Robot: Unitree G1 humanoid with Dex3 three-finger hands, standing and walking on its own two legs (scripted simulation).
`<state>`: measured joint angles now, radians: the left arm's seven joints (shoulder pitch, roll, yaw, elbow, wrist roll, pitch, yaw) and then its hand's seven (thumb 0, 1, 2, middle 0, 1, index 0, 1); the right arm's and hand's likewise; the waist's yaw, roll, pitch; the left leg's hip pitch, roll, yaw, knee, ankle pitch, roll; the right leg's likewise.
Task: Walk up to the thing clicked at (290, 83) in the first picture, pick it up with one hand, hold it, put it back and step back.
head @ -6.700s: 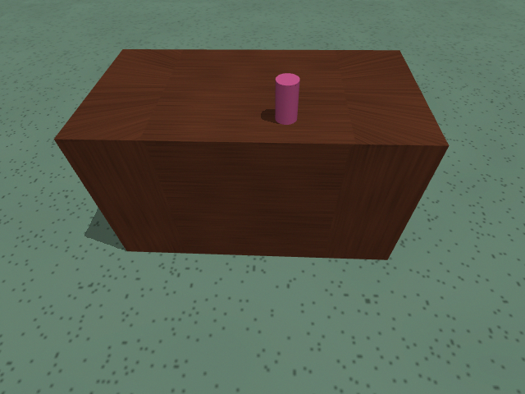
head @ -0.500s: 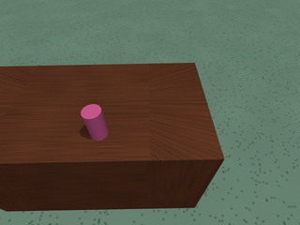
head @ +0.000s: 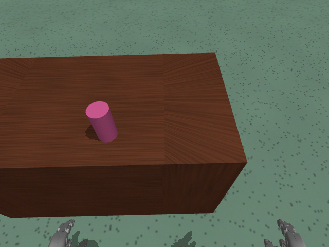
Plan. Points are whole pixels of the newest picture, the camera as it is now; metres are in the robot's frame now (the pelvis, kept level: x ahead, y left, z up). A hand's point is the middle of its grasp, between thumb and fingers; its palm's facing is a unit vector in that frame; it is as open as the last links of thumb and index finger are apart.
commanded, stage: rise first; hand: left
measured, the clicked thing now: (103, 122) +0.50 +0.24 -0.06
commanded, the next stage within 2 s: go down in 1.26 s
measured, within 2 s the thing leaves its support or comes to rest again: neither
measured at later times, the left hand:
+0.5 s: hand (67, 221) +0.20 +0.27 -0.06, palm faces +0.27 -0.89 -0.36, open 17.2 cm
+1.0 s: hand (55, 216) +0.20 +0.27 -0.01, palm faces +0.32 -0.87 -0.38, open 17.5 cm
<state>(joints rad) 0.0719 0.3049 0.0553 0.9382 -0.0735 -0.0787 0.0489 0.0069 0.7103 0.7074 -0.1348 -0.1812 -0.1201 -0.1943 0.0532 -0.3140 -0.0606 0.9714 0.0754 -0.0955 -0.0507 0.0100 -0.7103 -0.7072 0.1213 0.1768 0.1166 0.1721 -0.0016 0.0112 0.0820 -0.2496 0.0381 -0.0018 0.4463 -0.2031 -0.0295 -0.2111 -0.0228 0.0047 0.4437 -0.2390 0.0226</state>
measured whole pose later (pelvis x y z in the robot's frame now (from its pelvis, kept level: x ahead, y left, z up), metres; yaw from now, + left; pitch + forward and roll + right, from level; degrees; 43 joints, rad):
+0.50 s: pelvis +0.02 +0.00 +0.00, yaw +0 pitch +0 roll +0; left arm 0.29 0.28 0.17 0.43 -0.03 -0.09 0.08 -0.01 -0.48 0.06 -0.07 -0.06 -0.06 -0.06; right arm 0.21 -0.23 -0.09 0.65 0.03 -0.07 -0.08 0.00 0.42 -0.07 0.06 0.05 0.05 0.05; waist 0.03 0.02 0.02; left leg -0.21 0.03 0.00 0.44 -0.24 -0.02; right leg -0.17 -0.04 0.00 0.43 -0.27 0.03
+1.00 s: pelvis +0.02 +0.00 +0.00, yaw +1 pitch -2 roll +0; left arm 0.36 0.29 0.22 0.23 -0.04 -0.10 0.06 -0.01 -0.55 0.04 -0.06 -0.05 -0.05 -0.06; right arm 0.23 -0.24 -0.11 0.63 0.02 -0.06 -0.07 -0.01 0.51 -0.05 0.06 0.05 0.05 0.05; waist 0.04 0.03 0.04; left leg -0.16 0.03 -0.01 0.42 -0.23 -0.03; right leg -0.11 -0.03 -0.01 0.42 -0.27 0.02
